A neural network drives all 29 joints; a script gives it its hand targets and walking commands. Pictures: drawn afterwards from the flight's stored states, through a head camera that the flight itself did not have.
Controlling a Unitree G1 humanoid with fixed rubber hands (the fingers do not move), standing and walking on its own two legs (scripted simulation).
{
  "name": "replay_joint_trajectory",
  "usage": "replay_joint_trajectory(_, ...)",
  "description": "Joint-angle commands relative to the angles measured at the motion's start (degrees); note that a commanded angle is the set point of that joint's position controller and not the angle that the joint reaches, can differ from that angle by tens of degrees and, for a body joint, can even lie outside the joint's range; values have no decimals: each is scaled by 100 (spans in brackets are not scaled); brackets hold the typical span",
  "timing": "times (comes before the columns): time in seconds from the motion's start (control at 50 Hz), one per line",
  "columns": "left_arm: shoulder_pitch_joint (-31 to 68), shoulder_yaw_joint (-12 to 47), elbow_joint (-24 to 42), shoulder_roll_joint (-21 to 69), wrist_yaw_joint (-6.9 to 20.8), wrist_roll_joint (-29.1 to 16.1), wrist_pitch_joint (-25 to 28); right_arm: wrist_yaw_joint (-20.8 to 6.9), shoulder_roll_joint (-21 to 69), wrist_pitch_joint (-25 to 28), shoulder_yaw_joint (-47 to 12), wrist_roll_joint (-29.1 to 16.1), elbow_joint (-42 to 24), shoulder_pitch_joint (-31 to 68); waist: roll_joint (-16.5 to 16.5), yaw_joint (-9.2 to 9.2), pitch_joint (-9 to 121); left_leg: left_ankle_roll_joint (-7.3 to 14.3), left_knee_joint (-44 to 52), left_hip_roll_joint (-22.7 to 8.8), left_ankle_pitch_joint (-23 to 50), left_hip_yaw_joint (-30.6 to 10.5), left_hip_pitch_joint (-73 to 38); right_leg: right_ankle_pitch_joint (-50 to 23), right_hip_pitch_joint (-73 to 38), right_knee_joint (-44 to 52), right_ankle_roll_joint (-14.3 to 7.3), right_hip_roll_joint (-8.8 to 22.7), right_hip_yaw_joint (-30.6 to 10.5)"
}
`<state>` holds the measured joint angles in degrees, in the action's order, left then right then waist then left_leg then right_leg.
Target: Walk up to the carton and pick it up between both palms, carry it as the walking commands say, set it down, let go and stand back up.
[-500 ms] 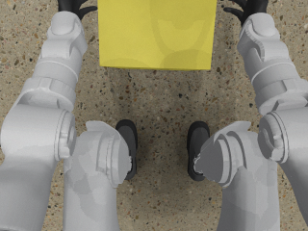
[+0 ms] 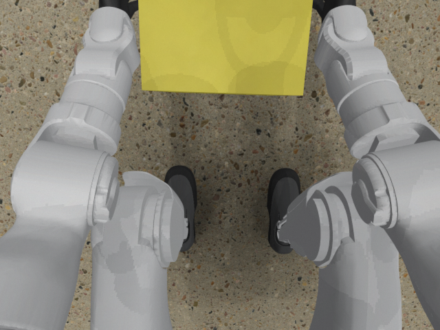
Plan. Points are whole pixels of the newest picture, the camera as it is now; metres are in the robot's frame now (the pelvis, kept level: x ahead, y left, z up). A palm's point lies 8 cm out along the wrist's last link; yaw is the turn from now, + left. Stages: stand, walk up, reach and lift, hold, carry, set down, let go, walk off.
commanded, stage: reach and lift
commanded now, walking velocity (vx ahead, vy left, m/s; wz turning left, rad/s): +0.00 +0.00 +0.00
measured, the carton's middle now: (223, 25) +0.53 +0.03 -0.25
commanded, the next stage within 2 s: none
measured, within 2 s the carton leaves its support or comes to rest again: leaves its support in 0.58 s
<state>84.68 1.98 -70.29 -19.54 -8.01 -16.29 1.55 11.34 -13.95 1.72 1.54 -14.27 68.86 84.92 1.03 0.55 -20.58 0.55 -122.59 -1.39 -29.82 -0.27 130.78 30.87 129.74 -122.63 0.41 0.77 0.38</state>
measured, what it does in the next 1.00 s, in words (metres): stands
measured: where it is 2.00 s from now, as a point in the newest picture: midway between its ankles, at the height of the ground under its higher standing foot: (232, 222)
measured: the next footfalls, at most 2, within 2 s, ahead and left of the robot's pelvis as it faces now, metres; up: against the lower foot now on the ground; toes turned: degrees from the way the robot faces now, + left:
none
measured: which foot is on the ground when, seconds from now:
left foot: down 0.00-1.00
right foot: down 0.00-1.00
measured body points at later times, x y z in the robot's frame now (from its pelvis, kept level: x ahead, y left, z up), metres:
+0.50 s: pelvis +0.00 +0.00 -0.02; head +0.36 +0.02 +0.24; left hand +0.55 +0.17 -0.20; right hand +0.56 -0.12 -0.19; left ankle +0.12 +0.12 -0.34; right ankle +0.12 -0.12 -0.34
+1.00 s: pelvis +0.01 +0.00 +0.00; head +0.35 +0.02 +0.30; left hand +0.55 +0.17 -0.14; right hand +0.55 -0.13 -0.13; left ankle +0.12 +0.12 -0.34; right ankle +0.12 -0.13 -0.34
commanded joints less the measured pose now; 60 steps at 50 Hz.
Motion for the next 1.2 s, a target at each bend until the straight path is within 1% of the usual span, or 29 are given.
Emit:
replay_joint_trajectory(0.0,1704,274,647,497,130,-37,152,-158,300,124,-144,4,-520,1233,-352,-119,6788,-172,903,447,1691,-8,-3681,-1553,-3124,845,69,-536,140)
replay_joint_trajectory(0.06,1885,399,663,949,219,-38,167,-275,720,127,-230,6,-524,1392,-353,-127,6728,-161,911,481,1668,-15,-3675,-1513,-3078,843,45,-559,153)
replay_joint_trajectory(0.1,2129,529,674,1572,361,-24,138,-427,1317,98,-295,44,-535,1598,-363,-154,6687,-151,902,516,1642,-22,-3665,-1478,-3016,830,19,-586,162)
replay_joint_trajectory(0.14,2430,682,731,2452,582,17,70,-660,2168,34,-387,110,-620,1927,-363,-164,6617,-135,885,563,1578,-11,-3612,-1410,-2923,804,-10,-622,179)
replay_joint_trajectory(0.18,2809,831,827,3612,897,116,-47,-987,3322,-71,-509,221,-755,2401,-338,-152,6494,-108,850,631,1459,13,-3500,-1291,-2801,747,-44,-682,212)
replay_joint_trajectory(0.22,2959,734,987,4197,1112,301,-172,-1228,3901,-191,-389,413,-840,2566,-309,-162,6365,-86,802,677,1388,63,-3448,-1203,-2647,677,-59,-728,276)
replay_joint_trajectory(0.3,3063,579,1163,4849,1410,548,-402,-1566,4632,-449,-235,624,-992,2657,-283,-191,6279,-32,692,705,1253,149,-3345,-1053,-2507,580,-64,-764,371)
replay_joint_trajectory(0.34,3084,500,1266,5109,1532,628,-507,-1684,4898,-555,-198,682,-1063,2681,-294,-148,6275,-25,647,714,1183,202,-3209,-1000,-2519,555,-76,-782,380)
replay_joint_trajectory(0.46,3087,428,1603,5641,1798,684,-711,-1844,5482,-764,-155,744,-1325,2570,-200,-118,6567,-15,515,725,1317,287,-3073,-1194,-2714,476,-55,-808,423)
replay_joint_trajectory(0.56,3053,502,2029,5954,1881,647,-800,-1894,5928,-877,-297,636,-1706,2607,-120,-31,7404,-12,429,729,1705,351,-3411,-1546,-2996,409,-19,-851,468)
replay_joint_trajectory(0.62,2991,562,2283,6149,1881,654,-855,-1920,6246,-959,-388,582,-1907,2563,-151,47,7915,-21,424,746,1985,394,-3656,-1787,-3106,407,16,-890,483)
replay_joint_trajectory(0.66,2890,562,2378,6246,1878,721,-920,-1951,6399,-1042,-397,611,-1985,2482,-187,82,8028,-20,460,758,2048,414,-3735,-1803,-3028,449,40,-915,494)
replay_joint_trajectory(0.76,2657,434,2467,6348,1873,1011,-1098,-2013,6554,-1276,-295,906,-2092,2222,-252,91,7827,-15,626,799,1883,453,-3562,-1609,-2724,657,73,-961,483)
replay_joint_trajectory(0.86,2748,455,2679,6394,1872,1137,-1198,-1993,6509,-1406,-244,1194,-2222,2110,-301,-13,7932,-48,808,836,1690,464,-3428,-1508,-2792,846,58,-985,468)
replay_joint_trajectory(0.94,2820,559,2842,6495,1837,1151,-1275,-1975,6496,-1469,-380,1233,-2461,2261,-317,-54,8315,-77,936,854,1683,442,-3677,-1466,-2910,968,58,-984,490)
replay_joint_trajectory(1.04,2774,565,2894,6654,1801,1245,-1425,-1984,6564,-1590,-520,1241,-2671,2409,-289,-39,8645,-97,1120,872,1619,433,-3932,-1358,-3016,1142,70,-984,534)
replay_joint_trajectory(1.18,2392,199,2661,6681,1848,1595,-1624,-2073,6698,-1798,-273,1492,-2417,2042,-230,21,8191,-76,1397,875,1429,419,-3713,-1189,-2814,1405,68,-1008,535)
